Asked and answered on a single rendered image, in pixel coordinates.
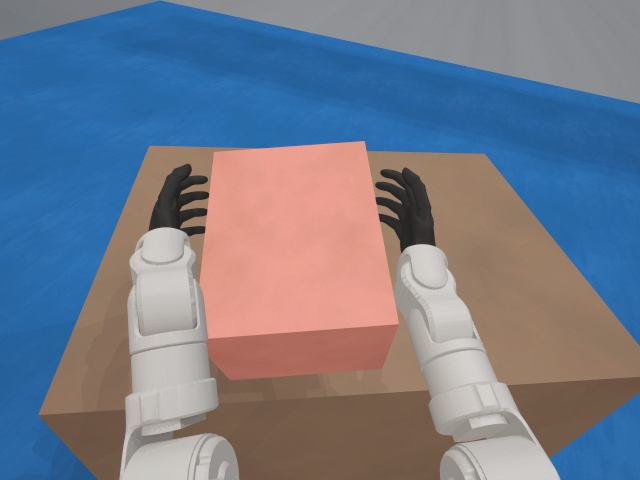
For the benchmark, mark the right robot forearm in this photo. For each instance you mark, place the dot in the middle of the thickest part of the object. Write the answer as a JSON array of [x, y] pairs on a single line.
[[467, 401]]

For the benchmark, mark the robot left upper arm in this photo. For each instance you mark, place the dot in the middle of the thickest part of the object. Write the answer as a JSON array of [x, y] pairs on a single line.
[[199, 457]]

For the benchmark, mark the pedestal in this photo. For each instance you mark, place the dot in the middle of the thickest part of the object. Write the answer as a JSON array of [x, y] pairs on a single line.
[[566, 359]]

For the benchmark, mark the carton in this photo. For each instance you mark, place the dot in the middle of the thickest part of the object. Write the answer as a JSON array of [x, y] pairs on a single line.
[[294, 272]]

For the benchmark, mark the left robot hand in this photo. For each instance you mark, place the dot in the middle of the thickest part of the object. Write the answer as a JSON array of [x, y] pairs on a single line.
[[166, 212]]

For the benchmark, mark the right robot hand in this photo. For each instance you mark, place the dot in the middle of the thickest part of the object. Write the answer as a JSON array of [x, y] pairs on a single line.
[[415, 225]]

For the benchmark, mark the robot right upper arm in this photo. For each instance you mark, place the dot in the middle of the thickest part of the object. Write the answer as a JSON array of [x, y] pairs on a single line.
[[505, 458]]

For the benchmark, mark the left robot forearm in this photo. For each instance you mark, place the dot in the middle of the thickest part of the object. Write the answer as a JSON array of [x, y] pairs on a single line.
[[171, 382]]

